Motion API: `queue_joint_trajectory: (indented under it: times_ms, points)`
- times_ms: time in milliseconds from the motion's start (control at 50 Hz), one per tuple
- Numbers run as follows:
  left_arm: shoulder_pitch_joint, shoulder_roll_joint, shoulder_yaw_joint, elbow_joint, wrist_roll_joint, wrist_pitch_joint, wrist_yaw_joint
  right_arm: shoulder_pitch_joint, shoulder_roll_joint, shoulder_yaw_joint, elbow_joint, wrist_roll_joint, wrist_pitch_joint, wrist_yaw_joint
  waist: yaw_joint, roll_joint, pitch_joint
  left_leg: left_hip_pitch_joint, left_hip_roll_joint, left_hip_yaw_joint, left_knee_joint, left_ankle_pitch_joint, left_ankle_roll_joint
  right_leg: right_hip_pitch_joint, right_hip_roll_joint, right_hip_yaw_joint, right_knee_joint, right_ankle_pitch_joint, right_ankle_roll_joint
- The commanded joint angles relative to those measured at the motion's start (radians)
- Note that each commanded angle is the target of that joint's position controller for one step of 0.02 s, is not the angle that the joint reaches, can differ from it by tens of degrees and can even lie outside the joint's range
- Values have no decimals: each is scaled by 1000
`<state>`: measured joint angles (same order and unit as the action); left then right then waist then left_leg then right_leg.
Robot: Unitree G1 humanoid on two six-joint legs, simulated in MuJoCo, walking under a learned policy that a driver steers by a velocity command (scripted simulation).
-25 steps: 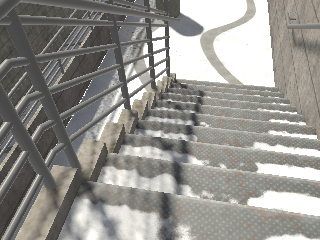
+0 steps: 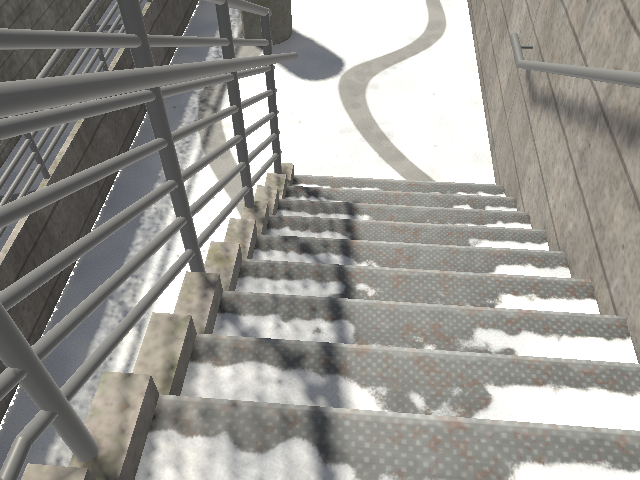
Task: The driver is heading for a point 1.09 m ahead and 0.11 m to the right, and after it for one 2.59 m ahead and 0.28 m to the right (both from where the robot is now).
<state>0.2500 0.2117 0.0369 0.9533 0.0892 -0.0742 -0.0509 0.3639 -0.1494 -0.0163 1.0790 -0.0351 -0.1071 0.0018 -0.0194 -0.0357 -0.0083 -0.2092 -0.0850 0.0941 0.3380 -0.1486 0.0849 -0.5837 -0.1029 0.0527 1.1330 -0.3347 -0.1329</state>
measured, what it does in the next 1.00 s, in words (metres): walks ahead: right foot, then left foot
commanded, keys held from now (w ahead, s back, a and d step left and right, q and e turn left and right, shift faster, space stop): w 0.50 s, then no key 0.50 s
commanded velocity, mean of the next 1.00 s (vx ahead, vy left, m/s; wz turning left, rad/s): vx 0.35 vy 0.00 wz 0.00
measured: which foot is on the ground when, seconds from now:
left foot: down 0.00-0.30, up 0.32-0.76, down 0.78-1.00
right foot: up 0.00-0.26, down 0.28-1.00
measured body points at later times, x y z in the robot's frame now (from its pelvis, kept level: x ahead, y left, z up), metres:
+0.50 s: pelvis +0.25 -0.08 +0.00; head +0.26 -0.09 +0.45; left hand +0.22 +0.17 -0.14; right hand +0.32 -0.31 -0.15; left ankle +0.26 +0.10 -0.65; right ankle +0.27 -0.14 -0.74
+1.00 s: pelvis +0.35 -0.06 -0.04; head +0.36 -0.06 +0.41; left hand +0.48 +0.18 -0.15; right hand +0.37 -0.27 -0.20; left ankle +0.34 +0.06 -0.74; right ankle +0.33 -0.17 -0.72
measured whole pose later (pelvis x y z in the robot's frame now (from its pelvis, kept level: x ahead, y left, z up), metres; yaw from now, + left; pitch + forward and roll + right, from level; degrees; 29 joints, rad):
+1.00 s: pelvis +0.35 -0.06 -0.04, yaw +1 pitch +3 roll +2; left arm 0.15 0.20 0.04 0.88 0.02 -0.09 -0.08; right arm 0.33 -0.16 0.01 1.03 0.00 -0.09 0.08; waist 0.00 -0.02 -0.06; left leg -0.42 -0.01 0.09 0.79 -0.42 0.02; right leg -0.50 -0.07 -0.03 0.98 -0.33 0.06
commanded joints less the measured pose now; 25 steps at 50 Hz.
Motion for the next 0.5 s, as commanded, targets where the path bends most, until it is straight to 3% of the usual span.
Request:
queue_joint_trajectory:
  times_ms: [20,40,60,100,140,180,220,240,260,280,300,320,340,360,380,400,420,440,480,500]
  points:
    - [49,-23,-11,-34,-15,3,-7,-84,-38,10,-84,-36,-36,10,61,50,63,-217,252,-181,-258,22,183,57,-40,-39,-218,175,16]
    - [0,-18,-13,-47,-20,3,-11,-68,-46,13,-84,-41,-34,19,49,67,48,-259,230,-147,-253,87,176,121,-25,-65,-296,251,23]
    - [-50,-39,-23,-62,-21,12,-8,-4,-48,15,-59,-36,-35,33,37,95,45,-247,247,-150,-252,153,191,128,-20,-69,-315,312,46]
    - [-117,-5,-19,-88,-16,27,-7,82,-76,12,-30,-23,-38,46,14,82,46,-88,282,-167,-208,267,193,45,-10,-44,-428,398,65]
    - [-178,31,-2,-104,-26,33,-2,171,-83,13,10,-15,-34,51,-3,102,30,75,303,-180,-162,381,184,-10,16,-34,-513,383,72]
    - [-242,30,5,-119,-28,34,0,189,-77,16,26,-27,-21,53,-12,115,26,136,309,-164,-131,390,156,11,35,-48,-535,332,60]
    - [-267,37,10,-122,-31,28,0,176,-106,7,26,-32,-9,52,-8,117,39,171,325,-161,-101,364,135,53,40,-50,-567,268,42]
    - [-284,51,19,-123,-50,17,11,169,-105,7,34,-33,-2,49,0,110,31,175,322,-150,-73,381,128,105,50,-71,-598,254,33]
    - [-232,75,33,-101,-62,5,17,167,-138,-7,37,-28,4,50,29,101,24,137,295,-128,1,479,105,226,81,-106,-626,288,11]
    - [-131,103,47,-69,-63,-6,19,186,-151,-15,41,-34,1,51,64,66,-36,65,246,-95,124,547,60,440,88,-90,-620,393,-27]
    - [70,189,67,-20,-69,-16,23,245,-61,8,23,-38,-4,55,91,-102,-241,-170,120,-41,420,256,-25,849,-66,91,-588,654,-186]
    - [346,201,67,44,-62,-17,27,250,27,39,-19,-33,-18,76,178,-272,-413,-451,-7,-82,751,-448,-74,1154,-293,507,-760,527,-342]
    - [374,176,84,85,-23,-29,37,62,-54,4,-59,-9,-20,73,229,-108,-184,-627,42,-218,954,-444,-34,983,-260,529,-835,273,-238]
    - [225,177,89,66,-32,-35,43,27,-73,-4,-57,-5,-19,46,168,-29,-28,-632,105,-240,1004,-323,-16,743,-244,395,-864,189,-185]
    - [128,96,64,44,-40,-27,51,33,-88,-11,-54,-23,-10,28,111,11,-23,-553,161,-227,973,-241,-5,610,-216,329,-905,134,-167]
    - [99,20,38,36,-48,-23,56,14,-53,-5,-70,-40,-4,19,76,5,-13,-505,190,-235,936,-167,6,523,-192,279,-933,160,-151]
    - [88,-20,25,23,-44,-28,58,-2,-22,0,-83,-53,2,23,52,-1,12,-475,199,-230,904,-112,10,449,-157,218,-950,195,-131]
    - [93,-42,18,23,-39,-34,58,-6,-7,0,-89,-49,8,30,39,-2,10,-462,195,-217,873,-87,11,421,-133,176,-962,228,-127]
    - [152,-24,20,36,-29,-52,50,-34,-16,-3,-101,-34,11,43,44,-5,22,-487,184,-188,800,-15,-4,395,-109,117,-969,304,-132]
    - [182,-10,18,43,-20,-57,44,-59,-24,-6,-113,-38,12,49,46,3,27,-507,185,-177,744,43,-17,377,-101,96,-961,367,-133]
